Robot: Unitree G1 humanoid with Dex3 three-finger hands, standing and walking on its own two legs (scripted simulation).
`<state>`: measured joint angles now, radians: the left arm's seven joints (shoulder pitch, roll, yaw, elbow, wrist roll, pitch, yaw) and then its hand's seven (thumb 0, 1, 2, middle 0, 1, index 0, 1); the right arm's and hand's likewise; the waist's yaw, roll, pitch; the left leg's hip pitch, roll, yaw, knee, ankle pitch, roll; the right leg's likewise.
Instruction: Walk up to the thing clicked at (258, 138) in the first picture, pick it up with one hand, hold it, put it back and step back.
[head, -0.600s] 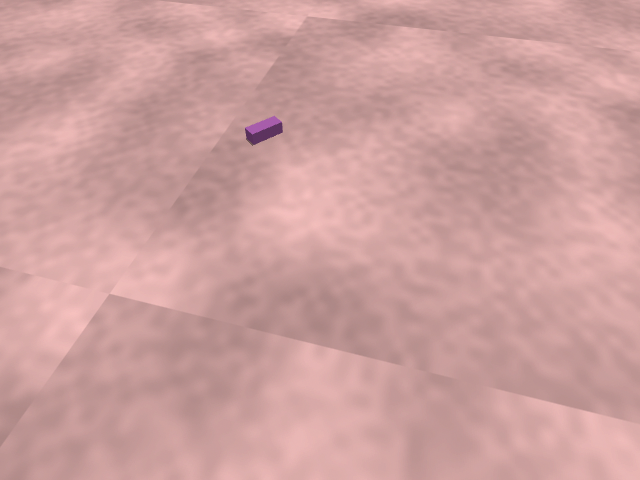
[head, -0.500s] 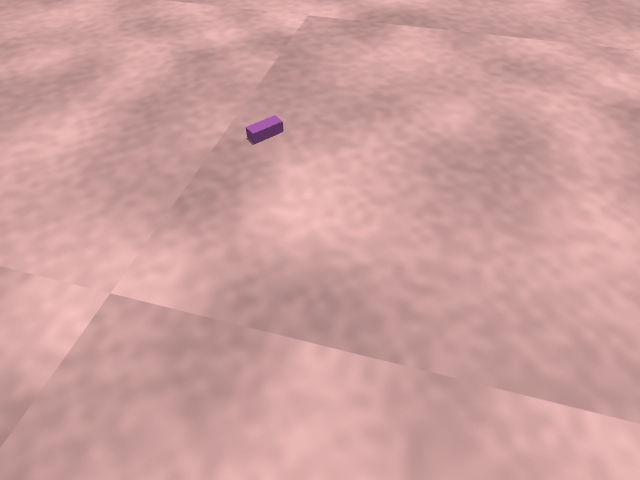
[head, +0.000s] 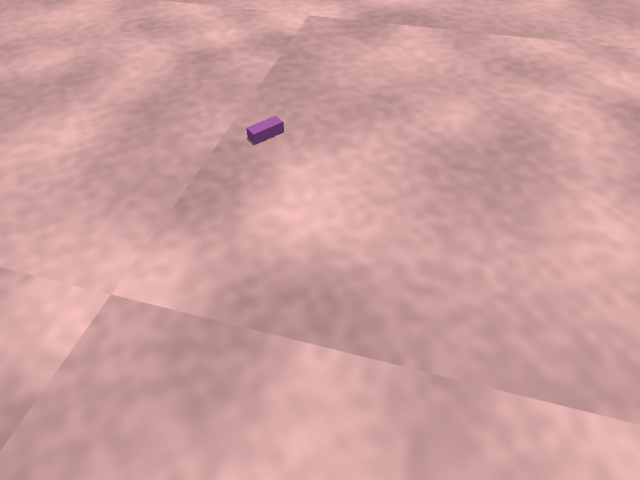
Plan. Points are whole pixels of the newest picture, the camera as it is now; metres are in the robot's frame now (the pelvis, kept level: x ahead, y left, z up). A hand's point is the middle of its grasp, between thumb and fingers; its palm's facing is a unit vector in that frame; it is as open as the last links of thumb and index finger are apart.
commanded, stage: stand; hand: left
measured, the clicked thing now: (265, 130) +1.84 +0.37 -0.75
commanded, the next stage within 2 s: walk up in 0.52 s
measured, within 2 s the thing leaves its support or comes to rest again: neither
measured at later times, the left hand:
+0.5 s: hand out of the picture +0.08 +0.25 -0.16, palm faces -0.02 -0.94 -0.34, open 7.4 cm
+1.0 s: hand out of the picture +0.14 +0.36 -0.18, palm faces +0.26 -0.93 -0.27, open 7.4 cm
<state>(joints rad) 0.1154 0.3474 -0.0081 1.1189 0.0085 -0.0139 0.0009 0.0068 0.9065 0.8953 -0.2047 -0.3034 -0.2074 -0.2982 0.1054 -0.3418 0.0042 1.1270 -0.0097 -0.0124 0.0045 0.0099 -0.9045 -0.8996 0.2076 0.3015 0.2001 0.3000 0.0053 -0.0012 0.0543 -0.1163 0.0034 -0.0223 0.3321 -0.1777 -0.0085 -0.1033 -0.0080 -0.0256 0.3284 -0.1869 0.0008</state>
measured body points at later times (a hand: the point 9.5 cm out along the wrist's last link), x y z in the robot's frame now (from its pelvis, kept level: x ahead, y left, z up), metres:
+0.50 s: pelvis +0.01 +0.00 +0.00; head +0.02 +0.00 +0.45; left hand +0.08 +0.30 -0.13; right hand +0.08 -0.30 -0.13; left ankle +0.00 +0.13 -0.75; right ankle +0.00 -0.12 -0.75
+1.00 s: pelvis +0.13 +0.07 -0.02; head +0.11 +0.12 +0.43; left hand +0.13 +0.41 -0.16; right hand +0.29 -0.25 -0.08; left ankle +0.13 +0.18 -0.75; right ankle +0.17 -0.07 -0.68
